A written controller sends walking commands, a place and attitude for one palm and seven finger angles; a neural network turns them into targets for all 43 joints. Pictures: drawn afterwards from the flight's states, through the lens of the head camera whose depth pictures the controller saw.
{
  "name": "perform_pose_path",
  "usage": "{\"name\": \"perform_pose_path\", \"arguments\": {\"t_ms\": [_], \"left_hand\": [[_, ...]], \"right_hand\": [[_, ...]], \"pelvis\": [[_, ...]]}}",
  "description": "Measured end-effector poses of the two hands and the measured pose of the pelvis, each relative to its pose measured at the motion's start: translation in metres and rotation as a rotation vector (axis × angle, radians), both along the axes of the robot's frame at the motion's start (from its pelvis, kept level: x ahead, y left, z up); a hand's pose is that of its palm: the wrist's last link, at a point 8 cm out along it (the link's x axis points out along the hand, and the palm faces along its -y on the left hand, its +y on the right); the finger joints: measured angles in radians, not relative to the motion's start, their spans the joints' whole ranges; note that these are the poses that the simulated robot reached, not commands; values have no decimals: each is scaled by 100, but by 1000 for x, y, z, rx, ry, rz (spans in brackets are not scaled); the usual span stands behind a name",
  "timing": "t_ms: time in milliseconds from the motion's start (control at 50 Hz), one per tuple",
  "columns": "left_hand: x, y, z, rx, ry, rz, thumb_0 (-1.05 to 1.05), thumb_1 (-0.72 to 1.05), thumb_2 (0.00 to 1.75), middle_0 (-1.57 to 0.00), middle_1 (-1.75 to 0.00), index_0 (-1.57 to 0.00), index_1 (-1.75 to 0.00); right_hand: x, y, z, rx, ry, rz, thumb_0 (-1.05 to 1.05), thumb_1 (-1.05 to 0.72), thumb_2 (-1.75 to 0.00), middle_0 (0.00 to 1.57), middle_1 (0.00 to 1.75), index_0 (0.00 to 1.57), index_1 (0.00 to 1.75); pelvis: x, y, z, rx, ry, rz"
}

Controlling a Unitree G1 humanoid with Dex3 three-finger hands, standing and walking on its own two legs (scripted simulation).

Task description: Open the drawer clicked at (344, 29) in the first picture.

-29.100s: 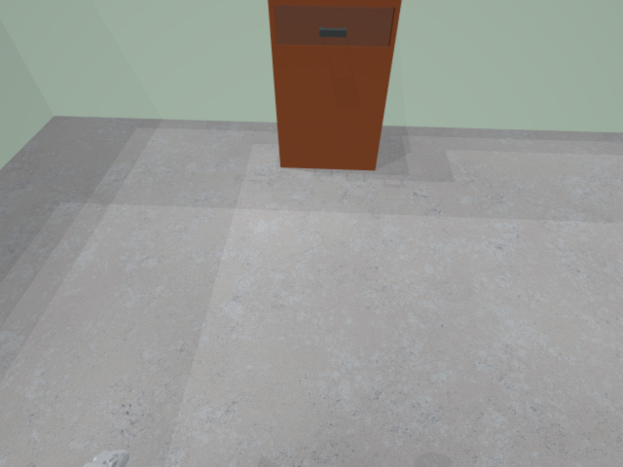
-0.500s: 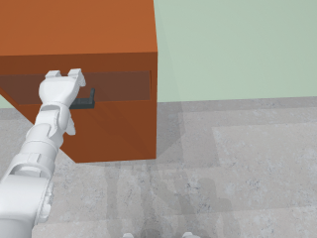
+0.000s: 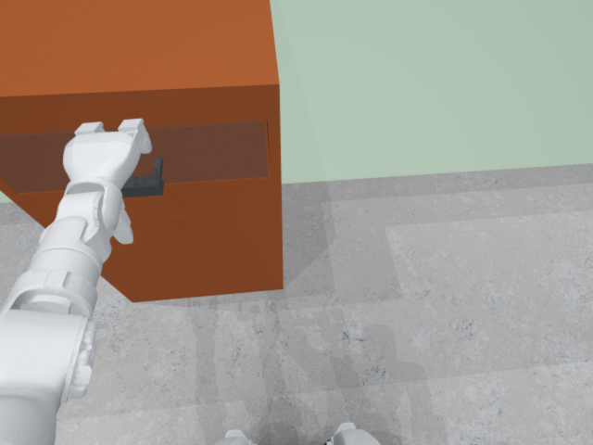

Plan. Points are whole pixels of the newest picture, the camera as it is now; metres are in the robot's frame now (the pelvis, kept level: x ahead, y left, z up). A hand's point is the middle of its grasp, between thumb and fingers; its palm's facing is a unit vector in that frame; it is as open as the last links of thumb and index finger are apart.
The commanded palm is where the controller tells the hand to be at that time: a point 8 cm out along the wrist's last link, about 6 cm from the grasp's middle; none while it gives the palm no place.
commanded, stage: re-aim the fingers above the handle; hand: left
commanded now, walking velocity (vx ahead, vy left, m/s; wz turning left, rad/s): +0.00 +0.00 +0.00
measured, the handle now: (130, 175) +0.54 +0.25 -0.03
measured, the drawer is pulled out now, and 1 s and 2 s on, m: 0.00 0.00 0.00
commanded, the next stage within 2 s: lower the fingers behind the handle in 1.34 s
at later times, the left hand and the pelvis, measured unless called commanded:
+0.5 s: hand (113, 175) +0.49 +0.24 +0.03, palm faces -0.07 -0.02 -1.00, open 13.8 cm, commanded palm +0.48 +0.24 +0.08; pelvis +0.00 +0.00 +0.00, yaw +0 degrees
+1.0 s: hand (117, 180) +0.49 +0.24 +0.03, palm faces -0.08 -0.02 -1.00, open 13.8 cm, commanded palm +0.48 +0.24 +0.08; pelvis +0.00 +0.00 +0.00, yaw +1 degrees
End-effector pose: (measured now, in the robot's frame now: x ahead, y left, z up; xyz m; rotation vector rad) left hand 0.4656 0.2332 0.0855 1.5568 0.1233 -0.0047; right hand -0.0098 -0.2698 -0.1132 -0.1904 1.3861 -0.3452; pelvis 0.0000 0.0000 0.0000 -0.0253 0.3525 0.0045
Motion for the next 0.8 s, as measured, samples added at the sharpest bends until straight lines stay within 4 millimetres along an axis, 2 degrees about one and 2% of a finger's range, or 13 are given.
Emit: {"name": "perform_pose_path", "arguments": {"t_ms": [120, 300, 420, 640, 800], "left_hand": [[-2, -3, 1, -17, -27, -24, 0, -49, 30, -32, -120, -32, -120], [-5, 4, 0, 4, -21, 11, 0, -49, 30, -32, -120, -32, -120], [4, 12, 4, 14, -7, 23, 0, -49, 30, -32, -120, -32, -120], [11, 0, -2, -33, -14, -28, 0, -49, 30, -32, -120, -32, -120], [4, 11, -2, -5, -26, 16, 0, -49, 30, -32, -120, -32, -120]], "right_hand": [[-4, 0, 0, -4, 8, -2, 1, -90, -90, 20, 30, 20, 30], [7, 2, 0, -1, -24, 12, 1, -90, -90, 20, 30, 20, 30], [11, 2, 1, -20, -36, 27, 1, -90, -90, 20, 30, 20, 30], [1, 3, 1, -17, 9, 8, 1, -90, -90, 20, 30, 20, 30], [1, 7, -2, 7, 20, 1, 1, -90, -90, 20, 30, 20, 30]], "pelvis": [[-1, 2, -1, -2, 1, 0], [-3, 4, 0, -4, -5, 4], [-5, 4, -2, -5, 7, 13], [1, 6, -4, -9, 25, -1], [3, 5, -2, -7, 14, -3]]}}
